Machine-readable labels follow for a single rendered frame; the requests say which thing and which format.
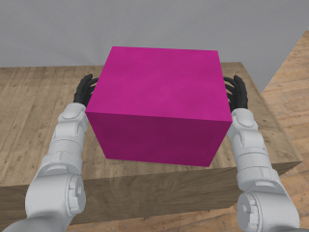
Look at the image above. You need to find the robot left upper arm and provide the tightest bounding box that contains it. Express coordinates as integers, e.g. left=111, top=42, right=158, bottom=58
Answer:
left=2, top=172, right=86, bottom=232

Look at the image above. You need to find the carton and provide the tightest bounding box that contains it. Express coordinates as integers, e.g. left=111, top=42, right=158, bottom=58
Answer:
left=85, top=46, right=233, bottom=167

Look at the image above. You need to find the pedestal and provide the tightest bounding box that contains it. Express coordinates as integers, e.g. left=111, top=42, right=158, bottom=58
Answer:
left=0, top=62, right=304, bottom=232

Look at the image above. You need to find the robot left hand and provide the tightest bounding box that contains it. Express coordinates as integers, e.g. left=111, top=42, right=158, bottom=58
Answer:
left=73, top=73, right=98, bottom=108

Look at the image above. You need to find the robot right hand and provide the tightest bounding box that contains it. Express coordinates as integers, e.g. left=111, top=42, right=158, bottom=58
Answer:
left=223, top=74, right=248, bottom=113

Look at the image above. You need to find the right robot forearm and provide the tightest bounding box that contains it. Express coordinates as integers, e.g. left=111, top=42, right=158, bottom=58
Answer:
left=227, top=108, right=300, bottom=228

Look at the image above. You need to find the robot right upper arm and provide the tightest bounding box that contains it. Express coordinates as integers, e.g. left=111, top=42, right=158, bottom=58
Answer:
left=237, top=190, right=309, bottom=232

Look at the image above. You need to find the left robot forearm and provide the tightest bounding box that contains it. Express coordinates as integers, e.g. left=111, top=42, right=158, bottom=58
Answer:
left=25, top=102, right=88, bottom=216

